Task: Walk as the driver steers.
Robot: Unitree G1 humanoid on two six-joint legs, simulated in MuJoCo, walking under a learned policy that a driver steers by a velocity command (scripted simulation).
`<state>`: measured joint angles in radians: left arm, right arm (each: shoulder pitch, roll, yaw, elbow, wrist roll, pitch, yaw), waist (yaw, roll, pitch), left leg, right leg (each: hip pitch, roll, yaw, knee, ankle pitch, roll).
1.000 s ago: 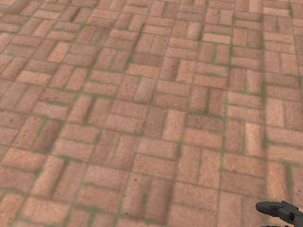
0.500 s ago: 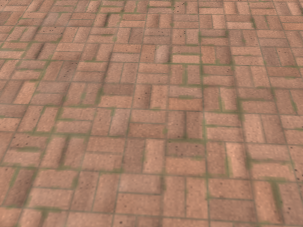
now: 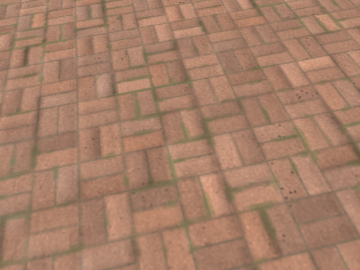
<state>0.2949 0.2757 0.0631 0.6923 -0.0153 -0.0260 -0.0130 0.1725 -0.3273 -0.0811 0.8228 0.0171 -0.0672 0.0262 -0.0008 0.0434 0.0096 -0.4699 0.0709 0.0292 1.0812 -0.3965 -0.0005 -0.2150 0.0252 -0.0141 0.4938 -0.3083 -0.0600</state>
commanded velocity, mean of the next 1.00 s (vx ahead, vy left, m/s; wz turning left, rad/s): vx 0.47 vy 0.00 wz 0.00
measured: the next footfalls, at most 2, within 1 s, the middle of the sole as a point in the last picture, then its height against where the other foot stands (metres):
left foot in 0.36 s outside the picture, level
right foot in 0.86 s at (238, 228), level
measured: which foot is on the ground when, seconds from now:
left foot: up 0.00-0.34, down 0.36-0.86, up 0.88-1.00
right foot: down 0.00-0.36, up 0.38-0.84, down 0.86-1.00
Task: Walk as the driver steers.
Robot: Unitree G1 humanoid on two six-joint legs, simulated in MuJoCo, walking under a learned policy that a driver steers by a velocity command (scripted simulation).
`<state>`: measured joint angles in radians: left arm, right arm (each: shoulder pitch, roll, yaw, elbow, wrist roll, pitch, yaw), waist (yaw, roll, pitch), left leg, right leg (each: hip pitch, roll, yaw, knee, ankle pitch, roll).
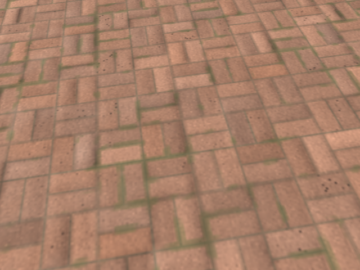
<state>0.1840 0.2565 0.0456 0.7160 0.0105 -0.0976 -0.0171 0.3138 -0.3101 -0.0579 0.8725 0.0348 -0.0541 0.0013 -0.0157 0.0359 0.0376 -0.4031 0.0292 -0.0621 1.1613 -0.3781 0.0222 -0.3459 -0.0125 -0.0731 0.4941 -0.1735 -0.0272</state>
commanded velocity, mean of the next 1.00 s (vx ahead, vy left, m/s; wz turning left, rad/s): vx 0.50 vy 0.00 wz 0.35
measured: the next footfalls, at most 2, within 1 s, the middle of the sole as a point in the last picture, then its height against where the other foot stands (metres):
left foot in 0.40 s outside the picture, level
right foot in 0.94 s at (174, 206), level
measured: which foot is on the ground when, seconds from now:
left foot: up 0.00-0.38, down 0.40-0.96, up 0.98-1.00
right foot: down 0.00-0.40, up 0.42-0.92, down 0.94-1.00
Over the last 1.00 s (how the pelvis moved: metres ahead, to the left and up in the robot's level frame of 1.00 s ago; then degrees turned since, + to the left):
0.55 -0.04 0.00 4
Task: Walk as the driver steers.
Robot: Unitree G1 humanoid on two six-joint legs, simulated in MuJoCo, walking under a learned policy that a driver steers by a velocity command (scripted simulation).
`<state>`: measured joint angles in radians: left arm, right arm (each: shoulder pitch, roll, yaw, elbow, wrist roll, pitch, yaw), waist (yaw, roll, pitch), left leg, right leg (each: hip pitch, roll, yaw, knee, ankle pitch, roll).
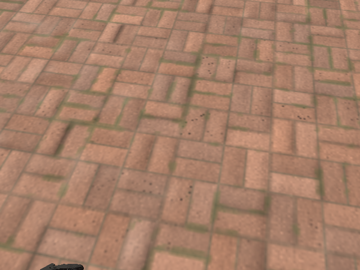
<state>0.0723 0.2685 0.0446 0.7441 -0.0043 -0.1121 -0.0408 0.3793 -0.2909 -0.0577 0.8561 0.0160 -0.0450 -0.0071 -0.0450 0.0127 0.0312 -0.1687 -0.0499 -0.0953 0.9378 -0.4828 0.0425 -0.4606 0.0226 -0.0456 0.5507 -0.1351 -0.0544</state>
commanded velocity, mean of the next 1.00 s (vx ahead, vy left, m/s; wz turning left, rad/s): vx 0.50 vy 0.00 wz -0.14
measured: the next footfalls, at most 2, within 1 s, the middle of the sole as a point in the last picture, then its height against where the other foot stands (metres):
left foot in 0.46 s outside the picture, level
right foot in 1.00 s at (211, 205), level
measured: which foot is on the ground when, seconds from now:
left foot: up 0.00-0.44, down 0.46-1.00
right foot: down 0.00-0.46, up 0.48-0.98, down 1.00-1.00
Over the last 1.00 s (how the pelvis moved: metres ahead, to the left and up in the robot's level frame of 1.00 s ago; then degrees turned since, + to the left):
0.56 0.12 -0.01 22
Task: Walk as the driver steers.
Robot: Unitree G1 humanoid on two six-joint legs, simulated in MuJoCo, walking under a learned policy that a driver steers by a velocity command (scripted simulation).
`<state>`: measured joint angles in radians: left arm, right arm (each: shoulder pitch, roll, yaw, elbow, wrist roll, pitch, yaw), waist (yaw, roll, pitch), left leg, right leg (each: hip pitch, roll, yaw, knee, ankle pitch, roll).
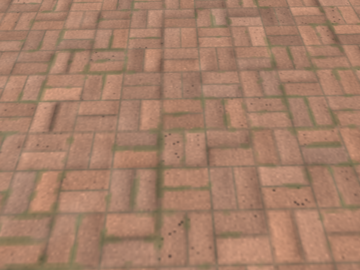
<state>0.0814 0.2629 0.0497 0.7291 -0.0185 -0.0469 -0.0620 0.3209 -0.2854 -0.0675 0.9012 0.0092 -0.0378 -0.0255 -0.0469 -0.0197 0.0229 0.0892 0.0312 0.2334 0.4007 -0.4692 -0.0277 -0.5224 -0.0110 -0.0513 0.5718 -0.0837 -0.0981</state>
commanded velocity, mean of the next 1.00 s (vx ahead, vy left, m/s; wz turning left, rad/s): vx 0.45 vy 0.00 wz -0.26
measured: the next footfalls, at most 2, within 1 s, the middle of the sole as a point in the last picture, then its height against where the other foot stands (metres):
left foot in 0.48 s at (161, 268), level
right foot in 0.96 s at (235, 209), level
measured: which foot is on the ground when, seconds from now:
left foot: down 0.00-0.02, up 0.04-0.46, down 0.48-0.98, up 1.00-1.00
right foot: down 0.00-0.48, up 0.50-0.94, down 0.96-1.00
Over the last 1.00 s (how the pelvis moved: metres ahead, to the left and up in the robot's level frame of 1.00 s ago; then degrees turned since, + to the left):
0.56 0.00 -0.01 -12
